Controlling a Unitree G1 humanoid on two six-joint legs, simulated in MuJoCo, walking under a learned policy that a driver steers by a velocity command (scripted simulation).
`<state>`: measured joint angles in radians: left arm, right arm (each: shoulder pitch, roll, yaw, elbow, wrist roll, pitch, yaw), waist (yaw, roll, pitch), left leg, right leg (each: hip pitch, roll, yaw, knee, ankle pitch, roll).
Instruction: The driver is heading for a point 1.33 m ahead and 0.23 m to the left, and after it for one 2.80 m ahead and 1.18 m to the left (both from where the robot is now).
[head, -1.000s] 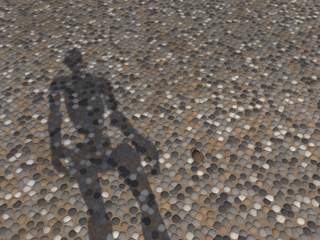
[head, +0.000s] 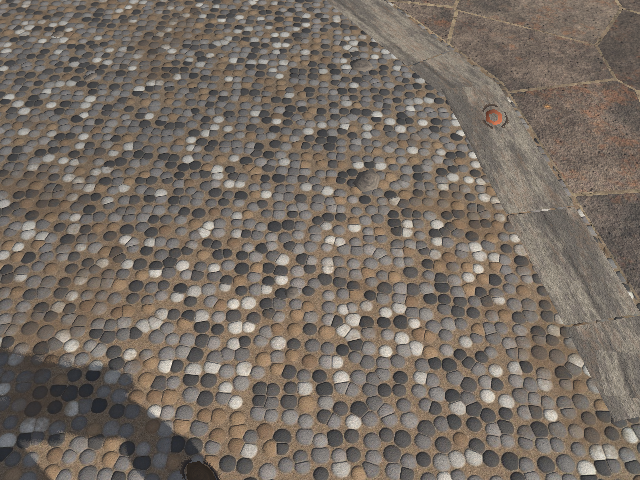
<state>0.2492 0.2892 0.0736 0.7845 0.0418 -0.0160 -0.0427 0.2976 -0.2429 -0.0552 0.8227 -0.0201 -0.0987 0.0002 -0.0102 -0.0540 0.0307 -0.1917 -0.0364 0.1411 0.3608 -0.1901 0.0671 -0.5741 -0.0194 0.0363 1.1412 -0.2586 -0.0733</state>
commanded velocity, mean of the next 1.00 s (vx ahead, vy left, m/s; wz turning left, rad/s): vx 0.50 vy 0.00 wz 0.17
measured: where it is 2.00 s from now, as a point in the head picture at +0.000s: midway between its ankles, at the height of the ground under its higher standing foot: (248, 274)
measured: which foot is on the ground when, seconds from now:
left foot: down 0.00-0.32, up 0.34-0.80, down 0.82-1.00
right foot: up 0.00-0.28, down 0.30-0.84, up 0.86-1.00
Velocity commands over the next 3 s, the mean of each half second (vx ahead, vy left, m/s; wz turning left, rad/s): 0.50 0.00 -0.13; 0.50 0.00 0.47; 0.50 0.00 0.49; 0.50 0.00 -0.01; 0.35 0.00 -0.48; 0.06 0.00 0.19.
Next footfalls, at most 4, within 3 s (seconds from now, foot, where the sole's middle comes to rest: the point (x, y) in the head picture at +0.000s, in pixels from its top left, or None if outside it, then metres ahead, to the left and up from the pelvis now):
0.30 right None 0.31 -0.13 -0.78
0.82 left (293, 427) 0.59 0.06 -0.78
1.38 right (308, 289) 0.95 0.03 -0.78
1.88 left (191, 257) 1.05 0.33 -0.78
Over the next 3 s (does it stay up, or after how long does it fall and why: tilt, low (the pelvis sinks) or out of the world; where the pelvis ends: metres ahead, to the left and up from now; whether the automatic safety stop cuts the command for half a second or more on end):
stays up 1.24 0.32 -0.01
